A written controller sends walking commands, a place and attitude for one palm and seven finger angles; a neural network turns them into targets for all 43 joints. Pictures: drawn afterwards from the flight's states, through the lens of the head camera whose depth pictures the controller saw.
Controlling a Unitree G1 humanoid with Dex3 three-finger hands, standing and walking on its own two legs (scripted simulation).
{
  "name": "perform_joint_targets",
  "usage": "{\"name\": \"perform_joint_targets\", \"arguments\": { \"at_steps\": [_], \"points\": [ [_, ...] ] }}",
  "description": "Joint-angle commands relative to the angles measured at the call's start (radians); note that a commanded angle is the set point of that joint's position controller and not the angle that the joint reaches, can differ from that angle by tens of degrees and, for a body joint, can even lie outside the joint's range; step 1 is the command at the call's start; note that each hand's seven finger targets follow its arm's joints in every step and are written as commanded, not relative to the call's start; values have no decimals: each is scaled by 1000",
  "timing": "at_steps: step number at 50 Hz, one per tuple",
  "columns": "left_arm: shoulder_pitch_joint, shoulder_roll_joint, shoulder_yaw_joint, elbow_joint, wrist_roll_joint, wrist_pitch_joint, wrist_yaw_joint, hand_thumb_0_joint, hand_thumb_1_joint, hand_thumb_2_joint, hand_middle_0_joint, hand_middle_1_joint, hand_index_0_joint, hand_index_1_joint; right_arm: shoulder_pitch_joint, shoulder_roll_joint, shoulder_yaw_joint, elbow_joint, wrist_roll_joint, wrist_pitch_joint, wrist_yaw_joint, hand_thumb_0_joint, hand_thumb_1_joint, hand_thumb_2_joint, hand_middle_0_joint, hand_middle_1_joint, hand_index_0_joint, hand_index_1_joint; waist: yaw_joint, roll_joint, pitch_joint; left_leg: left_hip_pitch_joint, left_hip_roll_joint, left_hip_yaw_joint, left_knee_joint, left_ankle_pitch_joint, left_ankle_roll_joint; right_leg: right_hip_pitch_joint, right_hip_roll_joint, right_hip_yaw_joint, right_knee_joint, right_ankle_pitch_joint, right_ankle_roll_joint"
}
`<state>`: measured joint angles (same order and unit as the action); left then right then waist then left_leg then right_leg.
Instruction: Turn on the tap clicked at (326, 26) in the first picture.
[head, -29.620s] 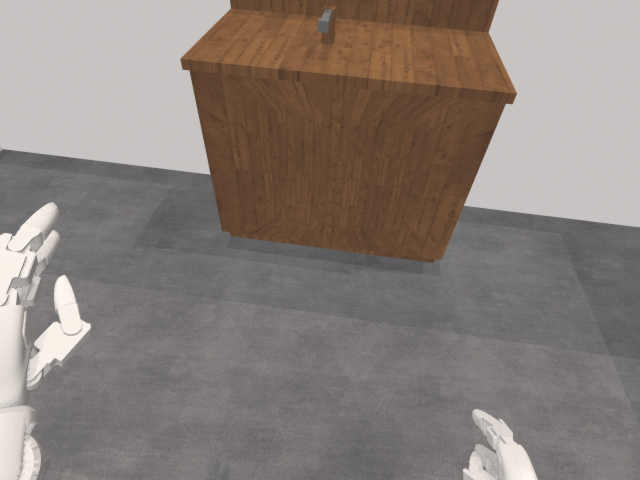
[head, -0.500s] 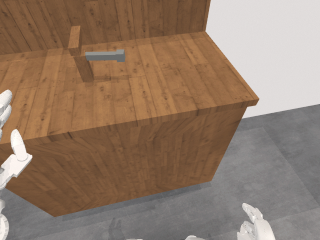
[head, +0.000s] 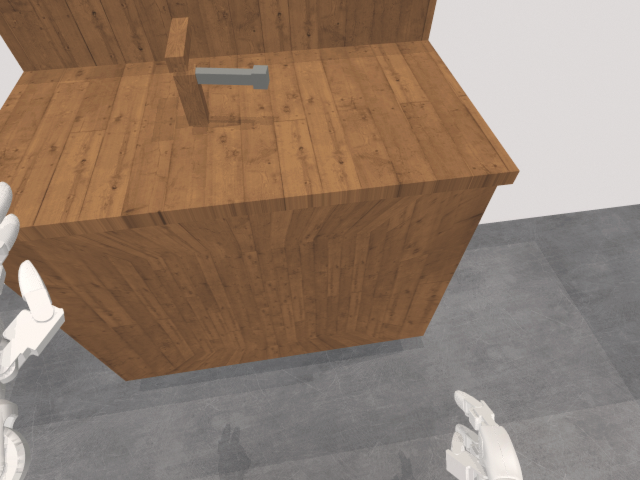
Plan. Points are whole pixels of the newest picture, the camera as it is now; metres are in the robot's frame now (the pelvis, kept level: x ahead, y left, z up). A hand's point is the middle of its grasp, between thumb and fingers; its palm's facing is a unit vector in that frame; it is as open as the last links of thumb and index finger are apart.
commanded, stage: step back with the hand held close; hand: left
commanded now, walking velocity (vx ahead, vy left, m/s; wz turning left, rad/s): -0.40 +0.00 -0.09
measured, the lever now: (260, 77) +0.69 +0.19 +0.12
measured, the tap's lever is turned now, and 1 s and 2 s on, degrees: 78 78 78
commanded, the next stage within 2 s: stop stepping back and stand still in 0.08 s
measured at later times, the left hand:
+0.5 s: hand out of the picture +0.08 +0.21 +0.16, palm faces +0.40 -0.80 -0.44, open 7.4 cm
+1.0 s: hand out of the picture +0.05 +0.17 +0.18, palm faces +0.42 -0.78 -0.46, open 7.4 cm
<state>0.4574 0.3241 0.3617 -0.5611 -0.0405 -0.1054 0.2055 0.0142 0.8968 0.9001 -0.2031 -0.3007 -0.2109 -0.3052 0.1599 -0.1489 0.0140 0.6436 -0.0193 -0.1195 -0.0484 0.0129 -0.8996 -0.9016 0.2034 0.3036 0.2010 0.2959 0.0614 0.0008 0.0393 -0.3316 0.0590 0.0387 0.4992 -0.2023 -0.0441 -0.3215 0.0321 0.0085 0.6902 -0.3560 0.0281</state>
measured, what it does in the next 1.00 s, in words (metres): walks backwards: right foot, then left foot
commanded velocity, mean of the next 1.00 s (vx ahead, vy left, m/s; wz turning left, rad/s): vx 0.07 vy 0.05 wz -0.01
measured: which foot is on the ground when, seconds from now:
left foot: down 0.00-0.04, up 0.06-0.40, down 0.42-0.68, up 0.70-0.90, down 0.92-1.00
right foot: up 0.00-0.00, down 0.02-0.94, up 0.96-1.00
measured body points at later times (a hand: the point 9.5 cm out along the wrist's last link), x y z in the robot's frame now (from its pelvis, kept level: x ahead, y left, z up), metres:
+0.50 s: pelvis -0.12 -0.04 +0.00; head -0.11 -0.04 +0.45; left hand +0.06 +0.25 +0.19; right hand +0.02 -0.31 -0.09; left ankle -0.18 +0.09 -0.73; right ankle -0.04 -0.10 -0.73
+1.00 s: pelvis -0.15 -0.07 +0.00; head -0.15 -0.08 +0.45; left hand +0.02 +0.21 +0.21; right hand +0.00 -0.31 -0.09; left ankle -0.16 +0.06 -0.73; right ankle -0.08 -0.11 -0.71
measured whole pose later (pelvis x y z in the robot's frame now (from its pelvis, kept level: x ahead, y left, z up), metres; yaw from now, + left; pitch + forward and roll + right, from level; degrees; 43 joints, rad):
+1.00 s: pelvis -0.15 -0.07 +0.00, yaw +3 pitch -3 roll +2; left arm 0.50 0.40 0.35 -0.51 -0.02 -0.16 0.17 0.01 0.89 0.90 -0.21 -0.30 -0.22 -0.31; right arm 0.26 -0.23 -0.01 0.59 -0.01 -0.11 -0.05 0.01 -0.90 -0.90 0.20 0.30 0.20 0.30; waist -0.03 0.00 0.04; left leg -0.18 0.00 0.07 0.48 -0.27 0.04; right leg -0.43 0.05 -0.05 0.77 -0.36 -0.02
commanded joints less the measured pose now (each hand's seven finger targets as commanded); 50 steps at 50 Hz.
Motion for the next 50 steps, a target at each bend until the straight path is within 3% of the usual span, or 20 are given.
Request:
{"name": "perform_joint_targets", "arguments": {
  "at_steps": [1, 3, 4, 5, 7, 12, 17, 22, 24, 29, 31, 34, 35, 39, 43, 44, 45, 46, 47, 50],
  "points": [
    [-155, 176, 22, -191, 15, -51, -18, 0, 900, 900, -200, -300, -200, -300, -124, -172, -65, -151, 3, -36, -10, 0, -900, -900, 200, 300, 200, 300, -46, 26, -160, 129, 141, -71, 20, 251, 64, 64, -58, 40, -350, 377, -16],
    [-131, 302, 113, -217, 19, -70, -22, 0, 900, 900, -200, -300, -200, -300, -165, -123, -55, -186, 15, -11, -15, 0, -900, -900, 200, 300, 200, 300, -31, -252, -202, -90, -45, 28, 332, -255, -2, 134, -338, 338, -382, 838, -126],
    [-77, 313, 144, -235, 11, -72, -19, 0, 900, 900, -200, -300, -200, -300, -155, -135, -68, -184, 25, -1, -12, 0, -900, -900, 200, 300, 200, 300, -26, -245, -269, -139, -79, -43, 465, -305, -2, 213, -338, 293, -342, 1050, -50],
    [23, 313, 170, -219, 9, -67, -27, 0, 900, 900, -200, -300, -200, -300, -138, -138, -76, -193, 31, 12, -9, 0, -900, -900, 200, 300, 200, 300, -26, -180, -299, -140, -65, -76, 491, -267, 7, 249, -309, 220, -311, 1025, -12],
    [150, 284, 187, -233, 0, -64, -36, 0, 900, 900, -200, -300, -200, -300, -149, -100, -49, -225, 30, 36, -7, 0, -900, -900, 200, 300, 200, 300, -34, -90, -330, -182, -57, -55, 482, -265, -16, 291, -289, 197, -261, 1027, -82],
    [184, 247, 182, -196, -8, -68, -15, 0, 900, 900, -200, -300, -200, -300, -92, -137, -60, -241, 34, 85, -19, 0, -900, -900, 200, 300, 200, 300, -69, -78, -311, -76, -63, -29, 331, -243, 9, 271, -280, 242, -328, 751, -139],
    [137, 226, 135, -132, -14, -47, 3, 0, 900, 900, -200, -300, -200, -300, -14, -186, -75, -240, 43, 69, -26, 0, -900, -900, 200, 300, 200, 300, -92, -120, -239, 96, -62, -5, -19, -178, 56, 219, -238, 233, -408, 269, -93],
    [40, 231, 95, -223, 1, -71, 0, 0, 900, 900, -200, -300, -200, -300, -9, -232, -81, -251, 44, 16, -22, 0, -900, -900, 200, 300, 200, 300, -60, 176, -150, 173, 140, -207, -227, -130, 145, 67, -42, 63, -210, 81, -8],
    [-18, 266, 124, -263, 1, -79, 1, 0, 900, 900, -200, -300, -200, -300, -15, -218, -70, -217, 28, -8, -29, 0, -900, -900, 200, 300, 200, 300, -67, 243, -97, 60, 107, -172, -285, -345, 134, 66, -38, 30, -188, 29, -14],
    [-203, 190, 40, -89, 25, -66, -3, 0, 900, 900, -200, -300, -200, -300, -29, -224, -61, -149, 18, -46, -43, 0, -900, -900, 200, 300, 200, 300, -81, 113, 57, -76, 114, -158, -257, -504, 146, 87, -8, -36, -156, 9, -20],
    [-211, 174, 28, 2, 25, -63, -11, 0, 900, 900, -200, -300, -200, -300, -38, -217, -59, -139, 11, -45, -44, 0, -900, -900, 200, 300, 200, 300, -75, 39, 73, -103, 64, -118, -163, -489, 136, 103, -33, 30, -241, -76, -39],
    [-207, 193, 31, 12, 26, -69, -35, 0, 900, 900, -200, -300, -200, -300, -49, -194, -70, -144, 12, -31, -23, 0, -900, -900, 200, 300, 200, 300, -67, -170, 25, -73, -72, 18, 290, -342, 88, 20, -274, 477, -552, -439, -126],
    [-211, 208, 44, -9, 20, -80, -40, 0, 900, 900, -200, -300, -200, -300, -52, -176, -65, -139, 14, -25, -14, 0, -900, -900, 200, 300, 200, 300, -65, -192, 1, -65, -70, 0, 421, -311, 78, 11, -327, 526, -600, -434, -140],
    [-48, 251, 126, -67, 2, -105, -38, 0, 900, 900, -200, -300, -200, -300, -3, -157, -57, -159, 14, -2, 2, 0, -900, -900, 200, 300, 200, 300, -78, -113, -141, 65, -67, 25, 305, -274, 59, 9, -259, 286, -553, -354, -84],
    [-6, 243, 130, -170, -5, -113, -19, 0, 900, 900, -200, -300, -200, -300, -4, -147, -45, -195, 6, -1, -1, 0, -900, -900, 200, 300, 200, 300, -87, -62, -155, 184, -82, 81, 8, -279, 86, 5, -233, 224, -492, -325, -104],
    [-12, 233, 120, -190, -8, -120, -17, 0, 900, 900, -200, -300, -200, -300, -2, -153, -44, -200, 2, -8, -1, 0, -900, -900, 200, 300, 200, 300, -94, 17, -149, 196, -59, 40, -82, -281, 97, 23, -198, 188, -417, -276, -95],
    [-16, 232, 122, -188, -7, -126, -13, 0, 900, 900, -200, -300, -200, -300, 4, -180, -48, -208, -5, -18, -2, 0, -900, -900, 200, 300, 200, 300, -91, 120, -102, 135, 23, -115, -212, -398, 134, 21, -124, 145, -274, -229, -74],
    [-44, 217, 113, -190, 1, -129, -7, 0, 900, 900, -200, -300, -200, -300, 1, -190, -52, -205, 0, -29, 1, 0, -900, -900, 200, 300, 200, 300, -85, 254, -65, 129, 158, -294, -318, -505, 174, -39, -37, 29, -66, -82, -37],
    [-70, 237, 126, -163, 13, -119, 1, 0, 900, 900, -200, -300, -200, -300, -16, -182, -54, -203, 5, -40, 2, 0, -900, -900, 200, 300, 200, 300, -86, 269, -40, 62, 263, -375, -367, -527, 221, -70, -11, -20, 169, -58, -13],
    [-50, 210, 124, -30, 11, -91, -9, 0, 900, 900, -200, -300, -200, -300, -16, -169, -63, -167, 15, -57, -2, 0, -900, -900, 200, 300, 200, 300, -70, 121, 11, 30, 222, -261, -279, -293, 219, -135, -55, 35, 245, -63, -21]
  ]
}}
